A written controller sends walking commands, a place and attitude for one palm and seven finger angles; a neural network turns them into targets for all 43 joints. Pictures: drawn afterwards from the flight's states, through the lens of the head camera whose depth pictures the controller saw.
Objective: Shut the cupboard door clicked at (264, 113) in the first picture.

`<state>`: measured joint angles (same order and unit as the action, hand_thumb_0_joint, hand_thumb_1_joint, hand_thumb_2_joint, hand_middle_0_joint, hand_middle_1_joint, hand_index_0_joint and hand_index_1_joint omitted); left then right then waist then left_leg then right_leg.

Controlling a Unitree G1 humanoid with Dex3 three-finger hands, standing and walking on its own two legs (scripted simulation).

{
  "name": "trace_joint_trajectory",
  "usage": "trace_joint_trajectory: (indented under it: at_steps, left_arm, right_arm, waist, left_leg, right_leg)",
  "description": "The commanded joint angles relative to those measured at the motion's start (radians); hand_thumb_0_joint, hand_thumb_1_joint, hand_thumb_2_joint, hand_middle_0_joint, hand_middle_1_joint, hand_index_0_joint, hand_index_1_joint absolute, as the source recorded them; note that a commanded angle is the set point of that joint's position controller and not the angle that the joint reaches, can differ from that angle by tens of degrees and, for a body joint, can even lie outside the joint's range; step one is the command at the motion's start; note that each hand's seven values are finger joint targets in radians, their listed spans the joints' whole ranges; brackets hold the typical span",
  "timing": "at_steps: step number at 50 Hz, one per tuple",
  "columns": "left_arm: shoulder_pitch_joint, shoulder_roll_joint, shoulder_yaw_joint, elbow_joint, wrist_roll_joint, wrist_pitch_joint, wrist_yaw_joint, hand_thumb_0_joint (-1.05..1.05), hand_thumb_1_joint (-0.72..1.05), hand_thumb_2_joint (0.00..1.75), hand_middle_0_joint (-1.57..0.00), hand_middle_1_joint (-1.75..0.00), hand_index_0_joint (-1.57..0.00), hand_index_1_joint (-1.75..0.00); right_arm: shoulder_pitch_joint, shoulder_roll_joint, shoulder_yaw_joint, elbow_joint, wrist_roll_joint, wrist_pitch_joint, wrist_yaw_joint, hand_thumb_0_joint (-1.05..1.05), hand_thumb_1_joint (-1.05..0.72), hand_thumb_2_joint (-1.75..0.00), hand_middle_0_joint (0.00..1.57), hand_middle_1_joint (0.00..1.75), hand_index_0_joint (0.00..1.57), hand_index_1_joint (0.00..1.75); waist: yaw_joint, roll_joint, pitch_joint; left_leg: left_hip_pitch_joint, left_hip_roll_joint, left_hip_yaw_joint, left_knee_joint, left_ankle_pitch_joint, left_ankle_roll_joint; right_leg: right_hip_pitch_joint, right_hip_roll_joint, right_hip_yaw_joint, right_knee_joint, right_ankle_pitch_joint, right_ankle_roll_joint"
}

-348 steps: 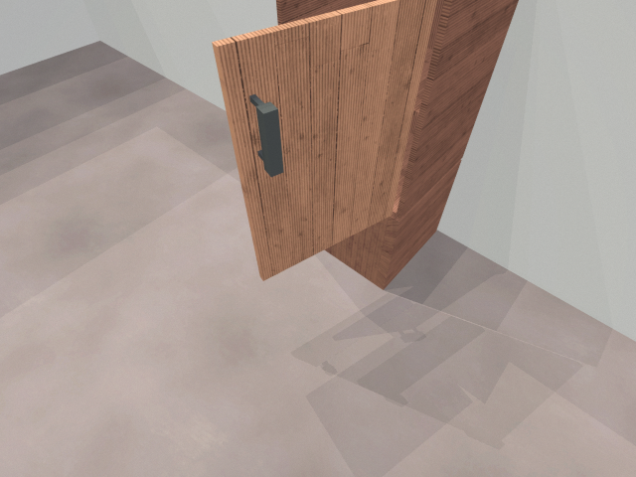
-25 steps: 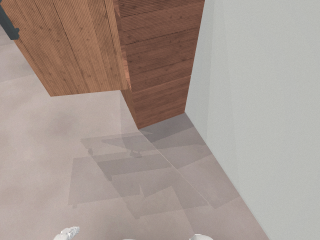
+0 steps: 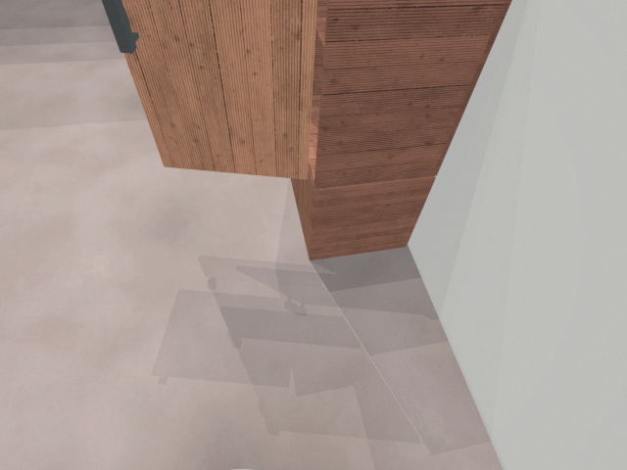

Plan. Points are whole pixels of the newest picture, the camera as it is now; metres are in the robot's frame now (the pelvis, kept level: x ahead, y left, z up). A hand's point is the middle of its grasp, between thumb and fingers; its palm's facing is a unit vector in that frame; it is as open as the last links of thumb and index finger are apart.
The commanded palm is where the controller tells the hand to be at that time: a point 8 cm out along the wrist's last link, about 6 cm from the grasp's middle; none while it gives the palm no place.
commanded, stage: take the last steps up to it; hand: left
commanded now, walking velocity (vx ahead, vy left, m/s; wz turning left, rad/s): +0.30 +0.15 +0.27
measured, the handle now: (122, 14) +0.87 +0.47 +0.11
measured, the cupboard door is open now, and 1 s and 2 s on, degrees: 74 74 74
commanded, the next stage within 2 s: come to a stop and stand still in 1.18 s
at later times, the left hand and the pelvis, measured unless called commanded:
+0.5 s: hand out of the picture +0.03 +0.19 -0.15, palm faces +0.23 -0.96 -0.18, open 7.3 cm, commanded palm none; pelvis +0.10 +0.03 +0.02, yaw +9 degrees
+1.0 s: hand (145, 302) +0.37 +0.32 -0.14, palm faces +0.12 -0.97 -0.23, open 7.3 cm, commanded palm none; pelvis +0.28 +0.12 +0.01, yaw +6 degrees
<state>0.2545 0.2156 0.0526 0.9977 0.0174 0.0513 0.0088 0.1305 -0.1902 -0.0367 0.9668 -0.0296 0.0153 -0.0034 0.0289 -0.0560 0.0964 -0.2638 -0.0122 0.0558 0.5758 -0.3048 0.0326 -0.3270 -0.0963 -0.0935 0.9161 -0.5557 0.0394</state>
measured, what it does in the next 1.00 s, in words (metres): walks ahead: right foot, then left foot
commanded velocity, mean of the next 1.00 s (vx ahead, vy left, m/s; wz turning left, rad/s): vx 0.29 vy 0.13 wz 0.05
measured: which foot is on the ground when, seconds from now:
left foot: down 0.00-0.20, up 0.22-0.56, down 0.58-1.00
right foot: up 0.00-0.18, down 0.20-0.60, up 0.62-1.00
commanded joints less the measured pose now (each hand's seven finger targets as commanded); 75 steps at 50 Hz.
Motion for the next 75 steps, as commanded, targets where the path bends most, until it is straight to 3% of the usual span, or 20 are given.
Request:
trace_joint_trajectory:
  at_steps: [1, 8, 10, 12, 15, 26, 28, 29, 30, 33, 38, 50, 51, 52, 53, 56, 59, 68, 72, 75]
  left_arm:
    - [-0.103, 0.062, 0.022, -0.110, 0.007, -0.043, -0.018, 0.00, 0.90, 0.90, -0.20, -0.30, -0.20, -0.30]
    - [0.124, 0.065, 0.033, -0.024, 0.011, -0.074, -0.028, 0.00, 0.90, 0.90, -0.20, -0.30, -0.20, -0.30]
    - [0.244, 0.226, 0.066, -0.005, 0.018, -0.085, -0.004, 0.00, 0.90, 0.90, -0.20, -0.30, -0.20, -0.30]
    - [0.126, 0.189, 0.063, -0.039, 0.008, -0.091, 0.009, 0.00, 0.90, 0.90, -0.20, -0.30, -0.20, -0.30]
    - [0.052, 0.097, 0.032, -0.039, 0.005, -0.115, 0.004, 0.00, 0.90, 0.90, -0.20, -0.30, -0.20, -0.30]
    - [0.158, 0.148, 0.045, 0.065, 0.015, -0.120, 0.003, 0.00, 0.90, 0.90, -0.20, -0.30, -0.20, -0.30]
    - [0.132, 0.119, 0.039, 0.053, 0.010, -0.113, -0.003, 0.00, 0.90, 0.90, -0.20, -0.30, -0.20, -0.30]
    - [0.160, 0.054, 0.029, 0.031, -0.002, -0.107, -0.012, 0.00, 0.90, 0.90, -0.20, -0.30, -0.20, -0.30]
    - [0.098, 0.022, 0.016, -0.007, -0.002, -0.103, -0.009, 0.00, 0.90, 0.90, -0.20, -0.30, -0.20, -0.30]
    - [-0.026, 0.008, 0.015, -0.024, 0.003, -0.094, -0.007, 0.00, 0.90, 0.90, -0.20, -0.30, -0.20, -0.30]
    - [0.044, -0.010, 0.015, 0.010, 0.008, -0.065, -0.022, 0.00, 0.90, 0.90, -0.20, -0.30, -0.20, -0.30]
    - [-0.012, 0.030, 0.025, -0.048, 0.013, -0.082, -0.022, 0.00, 0.90, 0.90, -0.20, -0.30, -0.20, -0.30]
    - [0.116, 0.075, 0.038, -0.010, 0.016, -0.095, -0.018, 0.00, 0.90, 0.90, -0.20, -0.30, -0.20, -0.30]
    - [0.244, 0.178, 0.060, 0.021, 0.021, -0.107, -0.007, 0.00, 0.90, 0.90, -0.20, -0.30, -0.20, -0.30]
    - [0.260, 0.215, 0.066, 0.026, 0.000, -0.106, -0.001, 0.00, 0.90, 0.90, -0.20, -0.30, -0.20, -0.30]
    - [0.076, 0.096, 0.031, -0.018, -0.007, -0.115, 0.011, 0.00, 0.90, 0.90, -0.20, -0.30, -0.20, -0.30]
    - [0.046, 0.054, 0.017, -0.011, -0.004, -0.134, 0.008, 0.00, 0.90, 0.90, -0.20, -0.30, -0.20, -0.30]
    - [0.044, 0.090, 0.014, 0.048, 0.003, -0.104, 0.015, 0.00, 0.90, 0.90, -0.20, -0.30, -0.20, -0.30]
    - [0.144, 0.017, -0.016, 0.059, -0.010, -0.063, 0.037, 0.00, 0.90, 0.90, -0.20, -0.30, -0.20, -0.30]
    - [0.129, 0.022, -0.010, 0.049, -0.006, -0.017, 0.035, 0.00, 0.90, 0.90, -0.20, -0.30, -0.20, -0.30]
  right_arm:
    - [0.105, -0.185, -0.038, -0.017, -0.003, -0.020, -0.020, 0.00, -0.90, -0.90, 0.20, 0.30, 0.20, 0.30]
    - [0.042, -0.163, -0.038, -0.025, 0.010, -0.021, -0.005, 0.00, -0.90, -0.90, 0.20, 0.30, 0.20, 0.30]
    - [-0.016, -0.086, -0.027, -0.087, 0.015, -0.020, 0.011, 0.00, -0.90, -0.90, 0.20, 0.30, 0.20, 0.30]
    - [-0.018, -0.124, -0.043, -0.082, -0.001, -0.009, 0.025, 0.00, -0.90, -0.90, 0.20, 0.30, 0.20, 0.30]
    - [0.017, -0.089, -0.041, -0.035, -0.002, 0.005, 0.040, 0.00, -0.90, -0.90, 0.20, 0.30, 0.20, 0.30]
    - [-0.014, -0.034, -0.013, -0.038, 0.014, -0.040, 0.055, 0.00, -0.90, -0.90, 0.20, 0.30, 0.20, 0.30]
    - [0.215, -0.122, -0.033, 0.030, 0.004, -0.052, 0.036, 0.00, -0.90, -0.90, 0.20, 0.30, 0.20, 0.30]
    - [0.352, -0.240, -0.065, 0.056, -0.010, -0.061, 0.019, 0.00, -0.90, -0.90, 0.20, 0.30, 0.20, 0.30]
    - [0.438, -0.283, -0.077, 0.077, -0.002, -0.050, -0.003, 0.00, -0.90, -0.90, 0.20, 0.30, 0.20, 0.30]
    - [0.257, -0.193, -0.048, 0.036, 0.002, -0.054, -0.013, 0.00, -0.90, -0.90, 0.20, 0.30, 0.20, 0.30]
    - [0.190, -0.109, -0.022, 0.035, 0.003, -0.079, -0.016, 0.00, -0.90, -0.90, 0.20, 0.30, 0.20, 0.30]
    - [0.244, -0.111, -0.013, 0.089, -0.003, -0.069, -0.005, 0.00, -0.90, -0.90, 0.20, 0.30, 0.20, 0.30]
    - [0.237, -0.100, -0.010, 0.085, 0.007, -0.072, -0.002, 0.00, -0.90, -0.90, 0.20, 0.30, 0.20, 0.30]
    - [0.259, -0.066, -0.008, 0.059, 0.020, -0.074, 0.008, 0.00, -0.90, -0.90, 0.20, 0.30, 0.20, 0.30]
    - [0.245, -0.090, -0.013, 0.044, 0.014, -0.069, 0.007, 0.00, -0.90, -0.90, 0.20, 0.30, 0.20, 0.30]
    - [0.165, -0.050, -0.015, 0.066, 0.012, -0.050, 0.004, 0.00, -0.90, -0.90, 0.20, 0.30, 0.20, 0.30]
    - [0.231, -0.005, -0.005, 0.093, 0.007, -0.030, 0.011, 0.00, -0.90, -0.90, 0.20, 0.30, 0.20, 0.30]
    - [0.138, 0.008, 0.006, 0.065, 0.016, -0.036, 0.008, 0.00, -0.90, -0.90, 0.20, 0.30, 0.20, 0.30]
    - [0.200, -0.164, -0.025, 0.078, 0.018, -0.044, -0.022, 0.00, -0.90, -0.90, 0.20, 0.30, 0.20, 0.30]
    - [0.148, -0.182, -0.031, 0.056, 0.006, -0.016, -0.049, 0.00, -0.90, -0.90, 0.20, 0.30, 0.20, 0.30]
  waist:
    - [-0.057, 0.274, -0.048]
    - [0.056, 0.096, -0.066]
    - [0.123, -0.335, -0.014]
    - [0.039, -0.093, 0.063]
    - [-0.014, -0.151, 0.069]
    - [0.007, -0.152, -0.050]
    - [-0.101, 0.010, -0.147]
    - [-0.147, 0.290, -0.270]
    - [-0.173, 0.389, -0.314]
    - [-0.099, 0.251, -0.101]
    - [-0.012, 0.151, -0.040]
    - [0.028, 0.048, -0.027]
    - [0.082, -0.033, -0.094]
    - [0.109, -0.261, -0.170]
    - [0.092, -0.248, -0.166]
    - [0.010, -0.009, -0.059]
    - [-0.035, -0.065, -0.093]
    - [-0.025, -0.116, -0.092]
    - [-0.035, 0.224, -0.192]
    - [-0.045, 0.300, -0.098]
  left_leg:
    - [0.127, 0.266, -0.326, -0.307, 0.075, 0.171]
    - [-0.190, 0.104, -0.180, -0.120, -0.198, 0.074]
    - [-0.490, -0.033, -0.046, 0.409, -0.317, -0.022]
    - [-0.479, 0.063, -0.134, 0.585, -0.139, -0.028]
    - [-0.395, 0.109, -0.100, 0.587, 0.058, -0.063]
    - [-0.120, 0.033, 0.092, -0.017, 0.050, -0.048]
    - [0.242, 0.027, 0.096, -0.129, 0.084, -0.019]
    - [0.465, 0.260, -0.218, -0.134, 0.114, 0.074]
    - [0.504, 0.384, -0.403, -0.263, 0.120, 0.151]
    - [0.192, 0.367, -0.325, -0.344, -0.026, 0.156]
    - [0.072, 0.289, -0.118, -0.422, 0.115, 0.144]
    - [0.082, 0.223, 0.012, -0.210, 0.277, 0.108]
    - [-0.004, 0.147, 0.062, -0.012, 0.287, 0.063]
    - [-0.244, 0.012, 0.120, 0.266, 0.009, 0.004]
    - [-0.332, -0.007, 0.044, 0.526, -0.287, -0.019]
    - [-0.326, 0.097, -0.082, 0.573, -0.063, -0.043]
    - [-0.236, 0.110, -0.040, 0.448, 0.016, -0.075]
    - [-0.033, 0.026, 0.044, -0.039, 0.157, -0.091]
    - [0.241, 0.342, -0.208, -0.116, 0.930, 0.062]
    - [0.070, 0.386, -0.240, -0.217, 0.871, 0.146]
  right_leg:
    - [-0.221, -0.006, 0.058, 0.117, 0.052, -0.011]
    - [0.310, 0.046, -0.014, -0.436, 0.207, -0.013]
    - [0.371, -0.420, 0.632, -0.819, -0.177, -0.170]
    - [0.194, -0.425, 0.589, -0.851, -0.254, -0.211]
    - [0.090, -0.286, 0.259, -0.813, 0.060, -0.117]
    - [0.276, -0.253, -0.004, -0.584, 0.665, -0.096]
    - [0.113, -0.180, -0.083, -0.297, 0.640, -0.057]
    - [-0.116, -0.041, -0.148, -0.011, 0.259, -0.010]
    - [-0.256, 0.029, -0.062, 0.235, -0.069, -0.019]
    - [-0.350, -0.061, 0.062, 0.423, 0.109, -0.058]
    - [-0.251, -0.068, 0.047, 0.220, 0.255, -0.040]
    - [0.104, 0.033, -0.026, -0.365, 0.356, -0.070]
    - [0.308, -0.001, 0.054, -0.434, 0.366, -0.100]
    - [0.515, -0.260, 0.439, -0.571, 0.367, -0.203]
    - [0.494, -0.406, 0.628, -0.688, 0.405, -0.301]
    - [0.238, -0.288, 0.336, -0.693, 0.552, -0.222]
    - [0.177, -0.212, 0.135, -0.699, 0.733, -0.180]
    - [0.181, -0.130, 0.027, -0.546, 0.864, -0.129]
    - [0.020, 0.006, -0.012, -0.333, 0.129, -0.004]
    - [-0.001, 0.043, 0.036, -0.012, -0.081, -0.006]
